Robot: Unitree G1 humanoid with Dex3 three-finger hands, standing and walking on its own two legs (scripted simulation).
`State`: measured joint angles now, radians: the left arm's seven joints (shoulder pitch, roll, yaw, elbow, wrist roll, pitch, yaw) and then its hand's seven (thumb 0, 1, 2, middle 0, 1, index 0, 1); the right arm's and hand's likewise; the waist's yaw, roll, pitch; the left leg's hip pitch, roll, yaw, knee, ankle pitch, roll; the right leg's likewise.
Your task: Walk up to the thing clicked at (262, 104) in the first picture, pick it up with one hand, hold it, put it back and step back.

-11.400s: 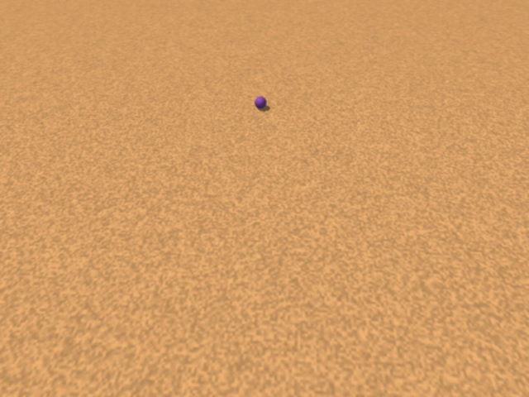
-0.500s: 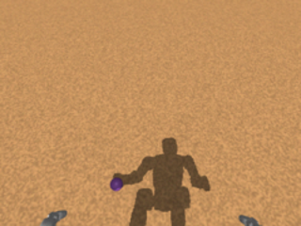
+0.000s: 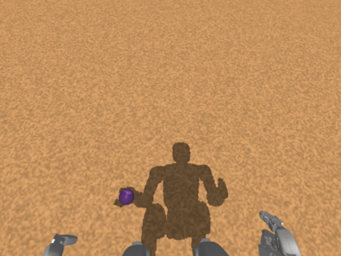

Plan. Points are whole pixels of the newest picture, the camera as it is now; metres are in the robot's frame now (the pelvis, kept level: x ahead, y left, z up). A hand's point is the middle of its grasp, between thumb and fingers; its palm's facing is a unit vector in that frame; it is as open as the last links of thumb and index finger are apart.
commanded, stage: rise first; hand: left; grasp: from above
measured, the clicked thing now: (126, 196) +0.45 +0.21 -0.66
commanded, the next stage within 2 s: none
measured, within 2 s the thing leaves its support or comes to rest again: neither
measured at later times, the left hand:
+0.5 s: hand (86, 252) +0.18 +0.25 -0.27, palm faces -0.38 -0.65 -0.65, open 13.9 cm
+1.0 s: hand (103, 214) +0.32 +0.26 -0.43, palm faces -0.49 -0.20 -0.85, open 13.9 cm
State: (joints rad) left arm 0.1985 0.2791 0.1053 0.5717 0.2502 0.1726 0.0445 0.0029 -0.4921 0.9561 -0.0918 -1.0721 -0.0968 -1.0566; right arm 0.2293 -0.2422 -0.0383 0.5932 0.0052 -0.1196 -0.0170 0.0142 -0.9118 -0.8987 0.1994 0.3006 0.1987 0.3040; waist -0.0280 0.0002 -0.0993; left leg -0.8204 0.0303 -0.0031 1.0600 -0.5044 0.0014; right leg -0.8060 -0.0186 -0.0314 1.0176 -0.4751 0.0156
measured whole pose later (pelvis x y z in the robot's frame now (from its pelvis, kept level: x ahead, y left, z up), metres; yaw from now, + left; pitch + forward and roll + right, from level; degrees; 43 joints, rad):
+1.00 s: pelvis -0.08 -0.01 -0.28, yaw -3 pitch +35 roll -4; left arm -0.65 0.57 0.07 1.10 0.99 -0.18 0.22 0.00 -0.50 1.03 -0.07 -1.07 -0.07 -1.07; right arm 0.15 -0.27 -0.05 0.75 -0.05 -0.12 0.06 0.01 -0.87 -0.89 0.20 0.30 0.20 0.30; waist -0.10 0.02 -0.14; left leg -2.04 0.03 -0.07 2.11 -0.68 -0.01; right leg -2.02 -0.02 -0.05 2.06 -0.65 0.00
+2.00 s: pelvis -0.08 +0.00 -0.36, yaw -6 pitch +35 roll -8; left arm -0.96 0.75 0.10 1.43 1.27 -0.22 0.38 0.00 -0.53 1.01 -0.08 -1.03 -0.08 -1.02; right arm 0.17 -0.28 0.05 0.75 -0.14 -0.06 0.14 0.01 -0.91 -0.90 0.20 0.30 0.20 0.30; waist -0.24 -0.01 -0.04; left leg -2.29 0.02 -0.11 2.38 -0.71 0.01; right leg -2.24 -0.02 -0.08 2.28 -0.67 0.02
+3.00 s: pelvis -0.08 +0.00 -0.38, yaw -7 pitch +34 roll -9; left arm -0.99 0.81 0.10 1.47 1.27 -0.22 0.38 0.00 -0.55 1.03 -0.09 -1.02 -0.07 -1.02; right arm 0.17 -0.29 0.09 0.72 -0.15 -0.07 0.16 0.00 -0.91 -0.90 0.20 0.30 0.20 0.30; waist -0.27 -0.02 -0.01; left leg -2.33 0.01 -0.13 2.43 -0.70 0.02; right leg -2.26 -0.01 -0.10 2.32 -0.65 0.03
